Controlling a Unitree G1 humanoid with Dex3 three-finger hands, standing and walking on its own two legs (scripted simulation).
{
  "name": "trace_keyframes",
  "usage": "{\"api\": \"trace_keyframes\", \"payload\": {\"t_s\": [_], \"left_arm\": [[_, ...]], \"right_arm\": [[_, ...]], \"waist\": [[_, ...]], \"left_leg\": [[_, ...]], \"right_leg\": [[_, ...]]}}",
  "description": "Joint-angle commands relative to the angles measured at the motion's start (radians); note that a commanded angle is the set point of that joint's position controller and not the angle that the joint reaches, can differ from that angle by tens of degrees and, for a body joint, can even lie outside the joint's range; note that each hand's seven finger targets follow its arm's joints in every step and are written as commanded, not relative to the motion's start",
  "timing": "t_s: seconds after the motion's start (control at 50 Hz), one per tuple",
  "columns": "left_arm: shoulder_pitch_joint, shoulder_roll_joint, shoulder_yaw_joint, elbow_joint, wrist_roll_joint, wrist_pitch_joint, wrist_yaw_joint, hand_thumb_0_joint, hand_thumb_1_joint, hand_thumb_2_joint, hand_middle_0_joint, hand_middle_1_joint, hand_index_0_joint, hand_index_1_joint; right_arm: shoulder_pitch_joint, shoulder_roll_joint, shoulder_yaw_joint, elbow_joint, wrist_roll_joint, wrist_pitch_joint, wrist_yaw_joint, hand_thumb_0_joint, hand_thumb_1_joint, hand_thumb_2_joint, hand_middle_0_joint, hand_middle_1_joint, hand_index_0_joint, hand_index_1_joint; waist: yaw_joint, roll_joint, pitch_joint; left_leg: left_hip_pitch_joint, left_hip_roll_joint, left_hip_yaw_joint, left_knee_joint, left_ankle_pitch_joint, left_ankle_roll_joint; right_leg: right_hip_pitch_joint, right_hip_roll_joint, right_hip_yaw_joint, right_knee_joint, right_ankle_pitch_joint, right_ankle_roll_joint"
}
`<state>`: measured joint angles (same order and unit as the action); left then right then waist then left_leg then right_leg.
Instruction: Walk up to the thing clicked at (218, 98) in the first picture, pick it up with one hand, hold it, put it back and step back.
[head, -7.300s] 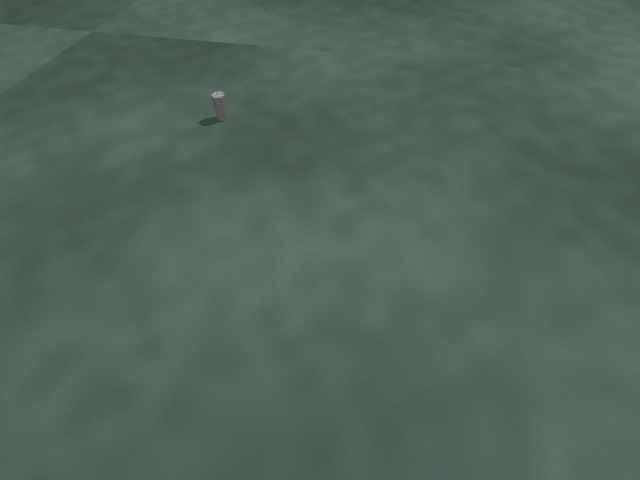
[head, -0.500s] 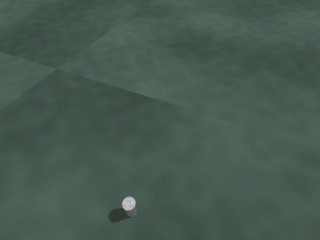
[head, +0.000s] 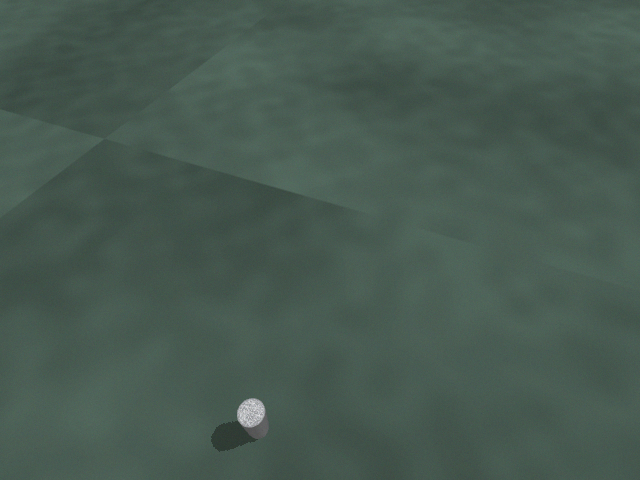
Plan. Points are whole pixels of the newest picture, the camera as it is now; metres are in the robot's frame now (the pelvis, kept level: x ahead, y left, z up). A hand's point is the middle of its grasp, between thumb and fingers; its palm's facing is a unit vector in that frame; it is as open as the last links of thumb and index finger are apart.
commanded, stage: walk up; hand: left
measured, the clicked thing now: (255, 420) +0.40 +0.22 -0.70
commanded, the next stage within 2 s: none
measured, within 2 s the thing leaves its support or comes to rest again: neither
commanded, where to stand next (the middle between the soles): +0.04 +0.00 m, yaw -1 degrees
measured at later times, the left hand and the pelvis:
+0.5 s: hand (151, 471) +0.18 +0.27 -0.16, palm faces +0.02 -0.94 -0.35, open 7.4 cm; pelvis +0.06 +0.01 -0.01, yaw +1 degrees
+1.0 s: hand out of the picture +0.07 +0.26 -0.13, palm faces +0.10 -0.91 -0.40, open 7.4 cm; pelvis +0.01 -0.01 -0.01, yaw +5 degrees
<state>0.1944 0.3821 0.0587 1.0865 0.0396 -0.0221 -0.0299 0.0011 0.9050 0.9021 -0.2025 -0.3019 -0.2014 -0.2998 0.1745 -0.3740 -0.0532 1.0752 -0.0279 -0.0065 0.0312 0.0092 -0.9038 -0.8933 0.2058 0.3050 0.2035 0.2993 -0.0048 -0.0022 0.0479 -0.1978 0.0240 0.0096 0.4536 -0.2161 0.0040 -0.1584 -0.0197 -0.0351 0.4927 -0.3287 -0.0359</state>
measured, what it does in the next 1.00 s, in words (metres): steps on the spot: left foot, then right foot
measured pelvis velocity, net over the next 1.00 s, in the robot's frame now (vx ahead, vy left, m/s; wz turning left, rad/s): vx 0.01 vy -0.01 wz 0.09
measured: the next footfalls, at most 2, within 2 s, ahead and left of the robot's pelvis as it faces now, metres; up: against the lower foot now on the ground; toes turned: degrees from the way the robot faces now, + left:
left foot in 0.30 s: +0.17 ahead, +0.13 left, +0.00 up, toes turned +1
right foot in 0.62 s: +0.06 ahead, -0.11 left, +0.00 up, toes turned +1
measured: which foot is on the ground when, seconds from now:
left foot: down 0.00-0.02, up 0.04-0.28, down 0.30-0.66, up 0.68-1.00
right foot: down 0.00-0.34, up 0.36-0.60, down 0.62-1.00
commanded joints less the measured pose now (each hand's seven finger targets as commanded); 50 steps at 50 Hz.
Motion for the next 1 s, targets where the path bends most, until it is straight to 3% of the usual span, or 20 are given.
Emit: {"api": "trace_keyframes", "payload": {"t_s": [0.0, 0.02, 0.06, 0.12, 0.22, 0.24, 0.28, 0.32, 0.42, 0.52, 0.6, 0.62, 0.64, 0.66, 0.68, 0.74, 0.78, 0.86, 0.9, 0.98], "left_arm": [[0.087, 0.276, 0.074, -0.065, 0.017, -0.022, 0.029, 0.000, 0.900, 0.900, -0.200, -0.300, -0.200, -0.300], [0.028, 0.300, 0.075, -0.097, 0.020, -0.023, 0.033, 0.000, 0.900, 0.900, -0.200, -0.300, -0.200, -0.300], [-0.006, 0.253, 0.063, -0.127, 0.001, -0.029, 0.039, 0.000, 0.900, 0.900, -0.200, -0.300, -0.200, -0.300], [0.010, 0.208, 0.040, -0.123, -0.017, -0.040, 0.054, 0.000, 0.900, 0.900, -0.200, -0.300, -0.200, -0.300], [-0.076, 0.210, 0.027, -0.174, -0.052, -0.003, 0.072, 0.000, 0.900, 0.900, -0.200, -0.300, -0.200, -0.300], [-0.086, 0.214, 0.024, -0.188, -0.061, 0.013, 0.072, 0.000, 0.900, 0.900, -0.200, -0.300, -0.200, -0.300], [-0.046, 0.178, 0.018, -0.202, -0.081, 0.033, 0.068, 0.000, 0.900, 0.900, -0.200, -0.300, -0.200, -0.300], [0.026, 0.158, 0.023, -0.200, -0.085, 0.064, 0.077, 0.000, 0.900, 0.900, -0.200, -0.300, -0.200, -0.300], [0.039, 0.172, 0.027, -0.193, -0.075, 0.083, 0.070, 0.000, 0.900, 0.900, -0.200, -0.300, -0.200, -0.300], [0.046, 0.160, 0.033, -0.214, -0.067, 0.061, 0.080, 0.000, 0.900, 0.900, -0.200, -0.300, -0.200, -0.300], [0.079, 0.177, 0.057, -0.202, -0.024, 0.045, 0.073, 0.000, 0.900, 0.900, -0.200, -0.300, -0.200, -0.300], [0.049, 0.230, 0.068, -0.229, -0.005, 0.036, 0.071, 0.000, 0.900, 0.900, -0.200, -0.300, -0.200, -0.300], [-0.001, 0.312, 0.083, -0.268, 0.000, 0.033, 0.067, 0.000, 0.900, 0.900, -0.200, -0.300, -0.200, -0.300], [-0.033, 0.404, 0.095, -0.309, 0.013, 0.032, 0.064, 0.000, 0.900, 0.900, -0.200, -0.300, -0.200, -0.300], [-0.056, 0.372, 0.096, -0.317, 0.006, 0.031, 0.064, 0.000, 0.900, 0.900, -0.200, -0.300, -0.200, -0.300], [-0.151, 0.225, 0.073, -0.337, -0.013, 0.034, 0.071, 0.000, 0.900, 0.900, -0.200, -0.300, -0.200, -0.300], [-0.093, 0.192, 0.070, -0.356, -0.006, 0.029, 0.069, 0.000, 0.900, 0.900, -0.200, -0.300, -0.200, -0.300], [0.070, 0.210, 0.094, -0.341, 0.015, 0.013, 0.041, 0.000, 0.900, 0.900, -0.200, -0.300, -0.200, -0.300], [0.157, 0.266, 0.111, -0.332, 0.011, 0.012, 0.019, 0.000, 0.900, 0.900, -0.200, -0.300, -0.200, -0.300], [0.089, 0.299, 0.096, -0.334, -0.008, 0.006, 0.006, 0.000, 0.900, 0.900, -0.200, -0.300, -0.200, -0.300]], "right_arm": [[-0.138, -0.138, -0.022, -0.127, 0.002, -0.001, -0.021, 0.000, -0.900, -0.900, 0.200, 0.300, 0.200, 0.300], [-0.118, -0.184, -0.036, -0.123, 0.001, -0.002, -0.027, 0.000, -0.900, -0.900, 0.200, 0.300, 0.200, 0.300], [-0.053, -0.200, -0.034, -0.111, 0.011, -0.014, -0.027, 0.000, -0.900, -0.900, 0.200, 0.300, 0.200, 0.300], [-0.025, -0.155, -0.018, -0.104, 0.005, 0.000, -0.021, 0.000, -0.900, -0.900, 0.200, 0.300, 0.200, 0.300], [-0.008, -0.160, -0.015, -0.094, 0.018, 0.018, -0.024, 0.000, -0.900, -0.900, 0.200, 0.300, 0.200, 0.300], [0.016, -0.174, -0.020, -0.095, 0.022, 0.018, -0.028, 0.000, -0.900, -0.900, 0.200, 0.300, 0.200, 0.300], [0.029, -0.271, -0.054, -0.116, 0.026, 0.011, -0.041, 0.000, -0.900, -0.900, 0.200, 0.300, 0.200, 0.300], [0.035, -0.310, -0.068, -0.140, 0.031, 0.015, -0.060, 0.000, -0.900, -0.900, 0.200, 0.300, 0.200, 0.300], [-0.110, -0.228, -0.055, -0.232, 0.017, 0.035, -0.078, 0.000, -0.900, -0.900, 0.200, 0.300, 0.200, 0.300], [-0.135, -0.219, -0.060, -0.284, 0.003, 0.056, -0.061, 0.000, -0.900, -0.900, 0.200, 0.300, 0.200, 0.300], [-0.156, -0.218, -0.055, -0.304, 0.027, 0.077, -0.046, 0.000, -0.900, -0.900, 0.200, 0.300, 0.200, 0.300], [-0.123, -0.173, -0.043, -0.307, 0.039, 0.080, -0.042, 0.000, -0.900, -0.900, 0.200, 0.300, 0.200, 0.300], [-0.116, -0.119, -0.029, -0.322, 0.038, 0.081, -0.046, 0.000, -0.900, -0.900, 0.200, 0.300, 0.200, 0.300], [-0.161, -0.186, -0.053, -0.335, 0.032, 0.089, -0.063, 0.000, -0.900, -0.900, 0.200, 0.300, 0.200, 0.300], [-0.155, -0.227, -0.067, -0.326, 0.023, 0.086, -0.068, 0.000, -0.900, -0.900, 0.200, 0.300, 0.200, 0.300], [-0.043, -0.186, -0.055, -0.275, 0.040, 0.083, -0.053, 0.000, -0.900, -0.900, 0.200, 0.300, 0.200, 0.300], [-0.018, -0.205, -0.047, -0.273, 0.037, 0.071, -0.061, 0.000, -0.900, -0.900, 0.200, 0.300, 0.200, 0.300], [-0.035, -0.223, -0.042, -0.271, 0.027, 0.004, -0.043, 0.000, -0.900, -0.900, 0.200, 0.300, 0.200, 0.300], [-0.080, -0.232, -0.041, -0.295, 0.011, -0.013, -0.024, 0.000, -0.900, -0.900, 0.200, 0.300, 0.200, 0.300], [0.044, -0.185, -0.050, -0.242, -0.012, -0.029, -0.007, 0.000, -0.900, -0.900, 0.200, 0.300, 0.200, 0.300]], "waist": [[0.091, -0.154, 0.048], [0.076, -0.089, 0.082], [0.038, -0.078, 0.103], [0.008, -0.104, 0.034], [-0.003, -0.165, 0.027], [-0.017, -0.151, 0.009], [-0.034, 0.058, -0.126], [-0.033, 0.198, -0.226], [0.012, 0.141, -0.176], [0.008, 0.182, -0.159], [0.044, 0.106, -0.156], [0.032, -0.068, -0.118], [0.025, -0.300, -0.066], [0.079, -0.324, -0.060], [0.058, -0.276, -0.013], [-0.033, -0.127, -0.018], [0.019, -0.143, -0.093], [0.118, -0.233, -0.197], [0.149, -0.233, -0.117], [0.020, -0.114, -0.006]], "left_leg": [[-0.411, -0.071, -0.020, 0.327, -0.300, -0.005], [-0.382, -0.033, -0.094, 0.366, -0.282, 0.001], [-0.365, 0.001, -0.117, 0.388, -0.262, 0.001], [-0.312, 0.005, -0.109, 0.318, -0.189, 0.000], [-0.090, -0.017, 0.011, 0.145, 0.030, 0.015], [-0.050, -0.023, 0.023, 0.067, 0.145, 0.022], [0.142, 0.105, -0.093, 0.005, 0.891, 0.085], [0.228, 0.318, -0.346, 0.005, 1.135, 0.278], [0.094, 0.208, -0.159, 0.026, 0.755, 0.217], [0.109, 0.222, -0.168, 0.092, 0.695, 0.236], [-0.072, 0.178, -0.170, 0.207, 0.390, 0.149], [-0.195, 0.092, -0.126, 0.309, 0.178, 0.085], [-0.364, -0.103, -0.041, 0.482, -0.363, 0.012], [-0.283, -0.138, -0.175, 0.719, -0.500, 0.005], [-0.256, -0.115, -0.225, 0.822, -0.458, -0.005], [-0.354, -0.182, -0.228, 0.884, -0.278, -0.015], [-0.351, -0.172, -0.192, 0.872, -0.235, -0.043], [-0.424, -0.073, -0.066, 0.430, -0.248, -0.050], [-0.391, -0.043, -0.069, 0.237, -0.336, -0.029], [-0.006, -0.056, 0.009, -0.085, -0.184, 0.045]], "right_leg": [[0.180, -0.300, 0.476, -0.416, -0.308, -0.087], [0.095, -0.344, 0.485, -0.404, -0.315, -0.139], [0.135, -0.313, 0.374, -0.324, 0.099, -0.183], [0.234, -0.233, 0.154, -0.169, 0.782, -0.112], [0.057, -0.191, 0.064, 0.004, 0.897, -0.073], [0.037, -0.172, 0.046, 0.075, 0.882, -0.054], [-0.032, -0.021, -0.035, 0.301, 0.520, 0.036], [-0.143, 0.111, 0.077, 0.638, -0.343, 0.038], [-0.223, 0.065, 0.168, 0.734, -0.238, 0.023], [-0.185, 0.010, 0.082, 0.360, -0.183, 0.064], [0.007, 0.020, 0.040, -0.012, 0.128, 0.035], [0.014, -0.095, 0.210, -0.091, 0.230, 0.008], [-0.021, -0.332, 0.499, -0.162, 0.371, -0.094], [-0.189, -0.450, 0.641, -0.161, 0.520, -0.275], [-0.253, -0.448, 0.626, -0.143, 0.532, -0.299], [-0.082, -0.178, 0.193, -0.012, 0.665, -0.112], [0.037, -0.170, 0.212, -0.002, 0.613, -0.133], [0.383, -0.177, 0.275, -0.115, -0.127, -0.178], [0.339, -0.252, 0.379, -0.148, -0.246, -0.216], [-0.018, -0.223, 0.238, -0.108, -0.089, -0.138]]}}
